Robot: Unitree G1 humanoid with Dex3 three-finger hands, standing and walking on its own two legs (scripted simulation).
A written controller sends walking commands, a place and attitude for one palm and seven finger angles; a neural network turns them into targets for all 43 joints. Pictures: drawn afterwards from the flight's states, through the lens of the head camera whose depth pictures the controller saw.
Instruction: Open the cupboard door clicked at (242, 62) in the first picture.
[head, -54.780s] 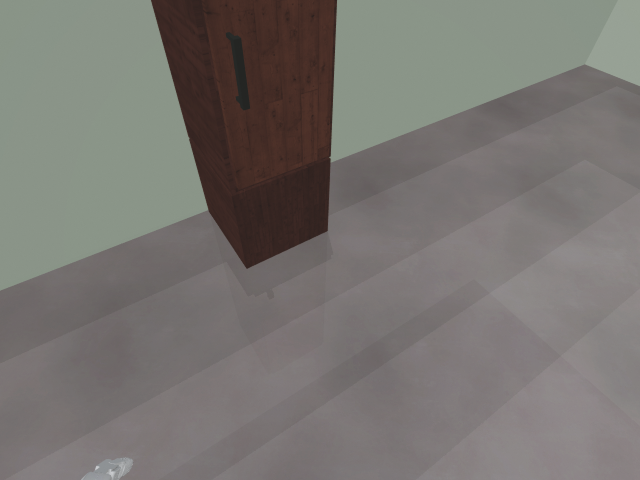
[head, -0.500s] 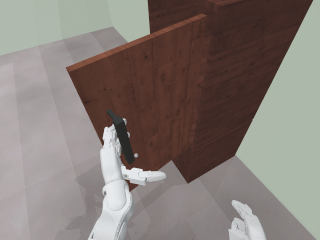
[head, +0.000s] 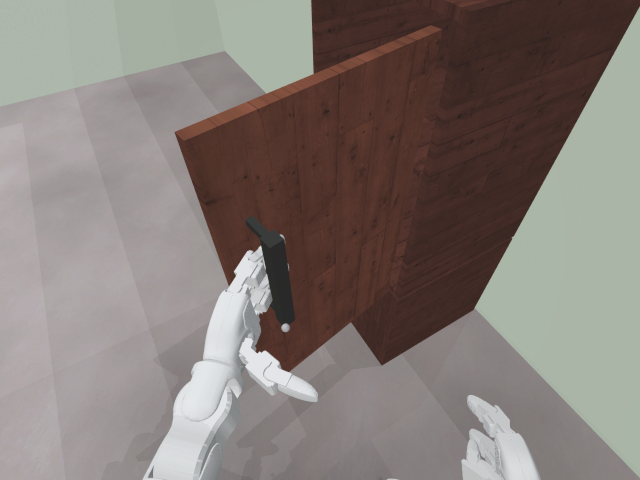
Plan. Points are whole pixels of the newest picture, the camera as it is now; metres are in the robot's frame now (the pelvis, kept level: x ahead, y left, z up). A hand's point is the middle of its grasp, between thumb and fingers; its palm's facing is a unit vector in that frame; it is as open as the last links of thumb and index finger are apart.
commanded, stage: slide the hand sideways off the handle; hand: left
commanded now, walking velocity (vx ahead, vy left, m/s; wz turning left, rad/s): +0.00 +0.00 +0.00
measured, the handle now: (271, 275) +0.35 +0.09 +0.07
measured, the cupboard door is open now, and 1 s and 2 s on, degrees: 100 100 100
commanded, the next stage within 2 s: draw the hand back to the body in 0.84 s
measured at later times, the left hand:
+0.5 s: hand (251, 364) +0.23 +0.10 +0.07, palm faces -0.07 -1.00 -0.01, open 16.3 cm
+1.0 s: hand (220, 401) +0.19 +0.12 +0.07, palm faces -0.07 -1.00 -0.03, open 16.3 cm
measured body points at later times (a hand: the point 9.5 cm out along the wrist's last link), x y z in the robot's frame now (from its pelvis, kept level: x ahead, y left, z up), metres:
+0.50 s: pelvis +0.03 +0.00 -0.01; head +0.06 -0.01 +0.44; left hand +0.23 +0.15 +0.07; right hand +0.22 -0.21 -0.08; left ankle +0.00 +0.08 -0.70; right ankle +0.05 -0.09 -0.70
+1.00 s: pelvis +0.02 -0.01 -0.02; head +0.05 -0.03 +0.43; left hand +0.19 +0.18 +0.07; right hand +0.21 -0.24 -0.09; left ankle +0.00 +0.08 -0.70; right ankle +0.05 -0.09 -0.70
